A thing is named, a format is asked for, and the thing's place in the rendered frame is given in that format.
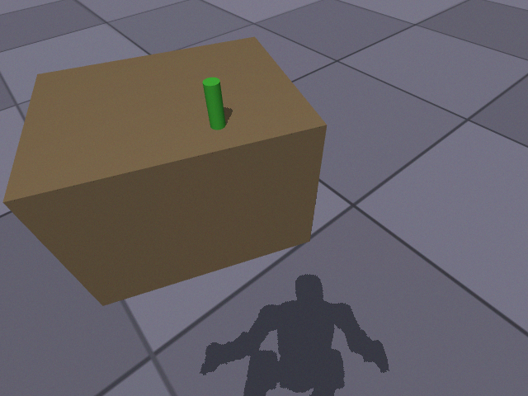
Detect can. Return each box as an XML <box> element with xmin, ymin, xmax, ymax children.
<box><xmin>203</xmin><ymin>78</ymin><xmax>226</xmax><ymax>130</ymax></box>

